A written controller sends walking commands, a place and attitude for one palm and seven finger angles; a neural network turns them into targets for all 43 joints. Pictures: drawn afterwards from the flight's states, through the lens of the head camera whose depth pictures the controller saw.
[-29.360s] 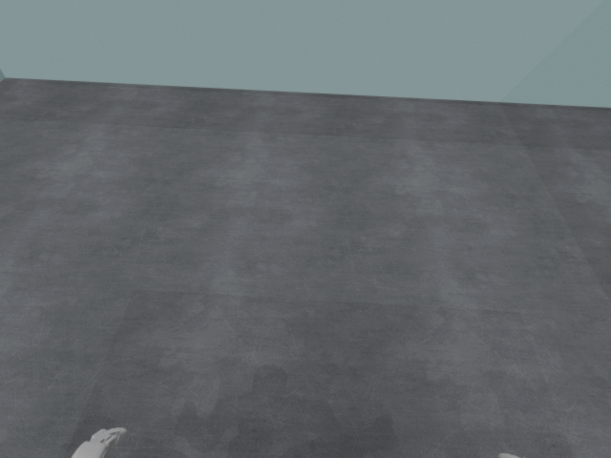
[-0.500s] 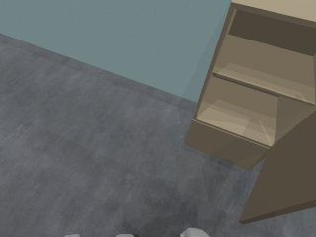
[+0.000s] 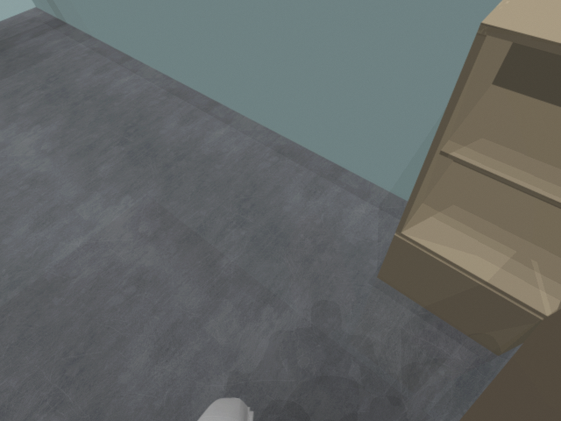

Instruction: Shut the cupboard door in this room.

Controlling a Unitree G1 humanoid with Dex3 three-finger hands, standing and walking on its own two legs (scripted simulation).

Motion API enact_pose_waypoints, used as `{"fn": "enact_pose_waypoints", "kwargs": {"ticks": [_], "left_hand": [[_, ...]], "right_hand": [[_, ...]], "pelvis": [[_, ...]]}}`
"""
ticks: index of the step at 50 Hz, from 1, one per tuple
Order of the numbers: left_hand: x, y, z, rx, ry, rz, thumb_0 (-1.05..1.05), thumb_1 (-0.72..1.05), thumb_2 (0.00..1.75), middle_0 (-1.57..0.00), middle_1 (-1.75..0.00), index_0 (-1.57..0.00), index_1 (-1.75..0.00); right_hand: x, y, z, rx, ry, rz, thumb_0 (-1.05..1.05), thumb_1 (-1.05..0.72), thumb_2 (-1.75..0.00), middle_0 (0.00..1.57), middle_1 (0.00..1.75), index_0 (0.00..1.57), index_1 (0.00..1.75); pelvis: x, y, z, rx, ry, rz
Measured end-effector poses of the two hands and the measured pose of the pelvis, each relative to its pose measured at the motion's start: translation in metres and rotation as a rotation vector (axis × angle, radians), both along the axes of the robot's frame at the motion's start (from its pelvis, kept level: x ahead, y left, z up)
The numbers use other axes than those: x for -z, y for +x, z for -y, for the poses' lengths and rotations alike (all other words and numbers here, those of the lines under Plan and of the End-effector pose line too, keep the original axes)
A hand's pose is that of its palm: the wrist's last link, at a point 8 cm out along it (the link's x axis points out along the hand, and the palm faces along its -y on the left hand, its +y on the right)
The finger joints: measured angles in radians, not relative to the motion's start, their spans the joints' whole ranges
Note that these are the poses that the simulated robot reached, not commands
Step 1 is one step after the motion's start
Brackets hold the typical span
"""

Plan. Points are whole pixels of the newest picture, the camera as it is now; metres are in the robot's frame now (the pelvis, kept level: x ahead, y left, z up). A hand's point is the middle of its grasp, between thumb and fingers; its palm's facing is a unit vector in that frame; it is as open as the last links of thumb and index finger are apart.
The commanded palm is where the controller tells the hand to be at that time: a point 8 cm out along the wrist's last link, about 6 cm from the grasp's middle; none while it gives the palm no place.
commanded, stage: turn or walk to find it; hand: left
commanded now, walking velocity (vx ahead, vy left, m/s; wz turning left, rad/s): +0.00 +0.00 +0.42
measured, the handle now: out of the picture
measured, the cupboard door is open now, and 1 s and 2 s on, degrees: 78 78 78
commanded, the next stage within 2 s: stand and wait in 0.06 s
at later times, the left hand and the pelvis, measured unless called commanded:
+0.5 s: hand out of the picture +0.00 +0.23 -0.18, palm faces +0.14 -0.97 -0.22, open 7.4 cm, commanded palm none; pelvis +0.00 +0.03 +0.00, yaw +6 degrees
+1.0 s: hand out of the picture -0.04 +0.23 -0.19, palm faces +0.31 -0.92 -0.23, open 7.4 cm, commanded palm none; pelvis -0.02 +0.02 -0.02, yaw +18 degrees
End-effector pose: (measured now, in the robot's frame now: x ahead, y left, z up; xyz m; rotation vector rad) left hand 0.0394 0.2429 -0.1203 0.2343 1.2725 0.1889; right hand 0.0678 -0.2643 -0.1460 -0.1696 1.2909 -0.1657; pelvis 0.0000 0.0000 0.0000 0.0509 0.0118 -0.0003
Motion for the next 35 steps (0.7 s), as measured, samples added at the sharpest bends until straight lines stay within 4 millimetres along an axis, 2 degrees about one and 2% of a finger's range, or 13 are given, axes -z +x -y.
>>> {"fn": "enact_pose_waypoints", "kwargs": {"ticks": [5, 11, 15, 20, 24, 30, 35], "left_hand": [[0.011, -0.041, -0.012, -0.082, -0.018, -0.067, 0.01, 0.91, 0.9, -0.2, -0.3, -0.2, -0.3], [0.035, -0.082, -0.039, -0.17, -0.043, -0.145, 0.01, 0.91, 0.9, -0.2, -0.3, -0.2, -0.3], [0.033, -0.086, -0.046, -0.19, -0.055, -0.166, 0.01, 0.91, 0.9, -0.2, -0.3, -0.2, -0.3], [0.028, -0.07, -0.044, -0.18, -0.068, -0.121, 0.01, 0.91, 0.9, -0.2, -0.3, -0.2, -0.3], [0.026, -0.051, -0.035, -0.155, -0.066, -0.085, 0.01, 0.91, 0.9, -0.2, -0.3, -0.2, -0.3], [0.02, -0.022, -0.015, -0.134, -0.027, 0.001, 0.01, 0.91, 0.9, -0.2, -0.3, -0.2, -0.3], [0.008, -0.024, -0.003, -0.164, -0.01, 0.05, 0.0, 0.91, 0.9, -0.2, -0.3, -0.2, -0.3]], "right_hand": [[-0.003, 0.031, -0.02, -0.096, -0.01, 0.015, 0.0, -0.91, -0.9, 0.2, 0.3, 0.19, 0.3], [-0.011, 0.068, -0.063, -0.19, -0.029, 0.116, 0.0, -0.91, -0.9, 0.2, 0.3, 0.2, 0.3], [-0.023, 0.073, -0.084, -0.204, -0.026, 0.146, 0.0, -0.91, -0.9, 0.2, 0.3, 0.2, 0.3], [-0.022, 0.063, -0.096, -0.189, 0.001, 0.138, 0.0, -0.91, -0.9, 0.2, 0.3, 0.2, 0.3], [-0.014, 0.046, -0.088, -0.147, 0.021, 0.11, -0.01, -0.92, -0.9, 0.21, 0.3, 0.2, 0.3], [0.011, 0.014, -0.051, -0.111, 0.033, 0.008, -0.01, -0.92, -0.9, 0.21, 0.3, 0.2, 0.3], [0.013, -0.004, -0.027, -0.127, 0.018, -0.09, 0.0, -0.91, -0.9, 0.2, 0.3, 0.2, 0.3]], "pelvis": [[0.003, -0.002, -0.008, -0.045, -0.014, -0.009], [0.013, -0.004, -0.028, -0.083, -0.038, -0.002], [0.005, -0.001, -0.035, -0.088, -0.053, 0.014], [0.0, 0.0, -0.037, -0.09, -0.056, 0.025], [0.001, -0.001, -0.032, -0.093, -0.043, 0.028], [0.01, -0.001, -0.011, -0.127, -0.026, 0.024], [0.005, -0.006, -0.001, -0.177, -0.012, 0.026]]}}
